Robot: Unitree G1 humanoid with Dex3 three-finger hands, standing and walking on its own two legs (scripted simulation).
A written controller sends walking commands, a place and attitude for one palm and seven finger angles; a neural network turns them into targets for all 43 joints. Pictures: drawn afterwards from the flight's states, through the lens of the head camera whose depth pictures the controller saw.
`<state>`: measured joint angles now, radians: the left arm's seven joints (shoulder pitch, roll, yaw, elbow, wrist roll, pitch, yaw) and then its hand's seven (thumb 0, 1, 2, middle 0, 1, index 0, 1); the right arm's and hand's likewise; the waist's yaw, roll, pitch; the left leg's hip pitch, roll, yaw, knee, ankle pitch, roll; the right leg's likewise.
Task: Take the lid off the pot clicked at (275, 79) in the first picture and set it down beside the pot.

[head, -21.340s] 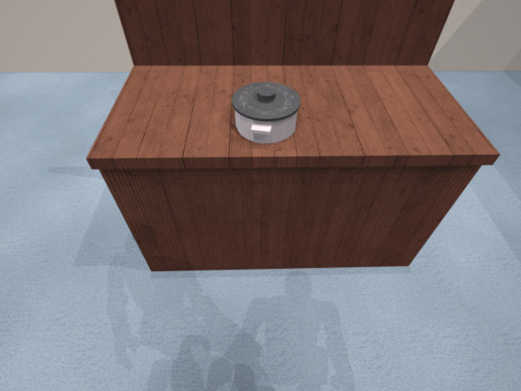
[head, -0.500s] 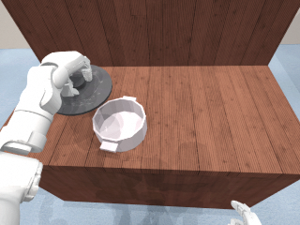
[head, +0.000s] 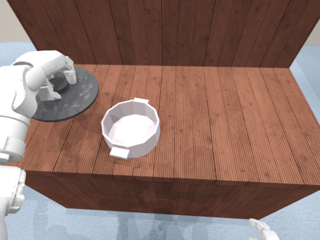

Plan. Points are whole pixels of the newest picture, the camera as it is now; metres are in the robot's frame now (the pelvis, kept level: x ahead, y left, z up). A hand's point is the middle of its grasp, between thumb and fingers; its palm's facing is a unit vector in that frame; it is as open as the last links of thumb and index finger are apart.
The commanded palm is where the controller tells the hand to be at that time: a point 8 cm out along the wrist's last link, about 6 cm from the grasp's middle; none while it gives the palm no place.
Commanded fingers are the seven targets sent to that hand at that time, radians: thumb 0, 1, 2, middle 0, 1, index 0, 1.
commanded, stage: move the lid sideways beside the pot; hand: left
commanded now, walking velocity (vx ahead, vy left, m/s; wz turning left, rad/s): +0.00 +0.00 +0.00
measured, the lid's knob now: (58, 85) +0.46 +0.27 +0.14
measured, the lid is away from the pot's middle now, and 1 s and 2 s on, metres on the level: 0.16 0.23 0.24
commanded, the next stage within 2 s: lower the lid onto the table in 0.74 s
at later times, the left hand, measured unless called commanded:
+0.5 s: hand (30, 85) +0.44 +0.32 +0.15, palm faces -0.35 -0.04 -0.93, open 7.9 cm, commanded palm +0.44 +0.33 +0.24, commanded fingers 0.00 0.57 1.04 -0.84 -1.01 -0.86 -1.02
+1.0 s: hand (27, 86) +0.44 +0.33 +0.15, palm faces -0.35 -0.03 -0.94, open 7.9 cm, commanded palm +0.44 +0.33 +0.23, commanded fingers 0.00 0.57 1.04 -0.84 -1.01 -0.86 -1.02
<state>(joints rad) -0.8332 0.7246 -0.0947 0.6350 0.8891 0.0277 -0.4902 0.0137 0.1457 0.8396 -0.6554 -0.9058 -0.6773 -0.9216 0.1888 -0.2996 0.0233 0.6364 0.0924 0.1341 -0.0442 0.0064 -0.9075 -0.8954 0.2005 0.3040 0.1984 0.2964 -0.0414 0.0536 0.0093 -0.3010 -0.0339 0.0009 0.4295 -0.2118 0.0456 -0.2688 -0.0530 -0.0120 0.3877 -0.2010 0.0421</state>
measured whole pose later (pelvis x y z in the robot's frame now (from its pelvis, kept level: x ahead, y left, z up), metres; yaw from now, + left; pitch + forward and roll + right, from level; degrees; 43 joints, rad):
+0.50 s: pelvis +0.00 +0.01 +0.00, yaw +0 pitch +7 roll -1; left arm -0.91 0.83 -0.01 0.84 0.93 -0.11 -0.49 0.01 0.15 0.84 -0.65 -0.90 -0.68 -0.92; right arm 0.22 -0.30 0.02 0.67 0.09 0.16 -0.06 0.00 -0.91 -0.90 0.20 0.30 0.20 0.30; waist -0.06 0.03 0.01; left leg -0.35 -0.04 0.01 0.45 -0.22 0.06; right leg -0.30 -0.05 -0.01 0.37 -0.19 0.04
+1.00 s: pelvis +0.01 +0.02 +0.00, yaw +0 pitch +8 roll -2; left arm -0.91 0.83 -0.01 0.80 0.91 -0.16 -0.50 0.01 0.15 0.84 -0.65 -0.90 -0.68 -0.92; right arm 0.19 -0.29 0.01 0.66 0.09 0.18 -0.04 0.00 -0.91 -0.90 0.20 0.30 0.20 0.30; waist -0.04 0.03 0.00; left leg -0.38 -0.05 0.00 0.46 -0.23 0.07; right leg -0.32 -0.06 -0.02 0.37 -0.19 0.03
